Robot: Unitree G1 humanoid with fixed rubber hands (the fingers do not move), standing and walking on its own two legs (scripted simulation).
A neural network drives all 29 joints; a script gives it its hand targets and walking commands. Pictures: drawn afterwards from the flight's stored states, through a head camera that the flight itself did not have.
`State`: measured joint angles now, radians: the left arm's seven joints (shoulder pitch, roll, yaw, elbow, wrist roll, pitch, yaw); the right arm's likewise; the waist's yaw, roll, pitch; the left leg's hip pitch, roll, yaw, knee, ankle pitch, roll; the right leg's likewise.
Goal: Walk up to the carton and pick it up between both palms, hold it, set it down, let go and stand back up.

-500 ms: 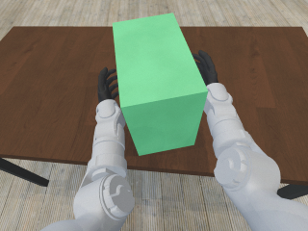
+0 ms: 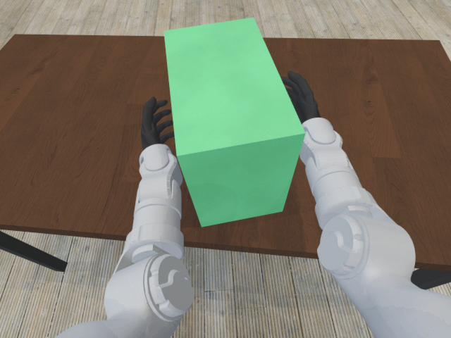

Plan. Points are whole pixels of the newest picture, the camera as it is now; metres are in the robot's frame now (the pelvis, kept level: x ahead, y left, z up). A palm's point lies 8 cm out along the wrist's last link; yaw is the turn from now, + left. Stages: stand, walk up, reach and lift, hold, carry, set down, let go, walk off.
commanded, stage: set down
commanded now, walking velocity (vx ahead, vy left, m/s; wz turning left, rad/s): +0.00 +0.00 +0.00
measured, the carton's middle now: (226, 126) +0.49 +0.10 +0.06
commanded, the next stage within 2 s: none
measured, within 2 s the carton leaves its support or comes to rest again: neither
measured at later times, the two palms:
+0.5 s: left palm (153, 141) +0.41 +0.21 +0.09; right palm (308, 109) +0.51 -0.05 +0.10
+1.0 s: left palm (133, 124) +0.40 +0.23 +0.14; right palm (338, 79) +0.51 -0.08 +0.17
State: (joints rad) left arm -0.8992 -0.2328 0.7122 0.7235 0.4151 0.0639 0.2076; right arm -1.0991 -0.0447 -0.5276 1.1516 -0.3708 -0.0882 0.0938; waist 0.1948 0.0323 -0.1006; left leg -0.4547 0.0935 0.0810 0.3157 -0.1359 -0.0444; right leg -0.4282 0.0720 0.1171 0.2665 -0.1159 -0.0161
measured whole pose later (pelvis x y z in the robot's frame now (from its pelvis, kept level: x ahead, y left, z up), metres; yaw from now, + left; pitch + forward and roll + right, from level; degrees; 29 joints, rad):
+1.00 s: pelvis -0.02 -0.01 -0.01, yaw +0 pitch +20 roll +0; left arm -1.01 0.03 0.29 0.83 0.00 0.30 0.31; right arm -1.28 -0.37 0.12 1.20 0.40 0.19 0.03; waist 0.27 0.02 -0.21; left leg -0.59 0.10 0.08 0.35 -0.11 -0.05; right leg -0.58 0.09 0.12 0.33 -0.10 -0.02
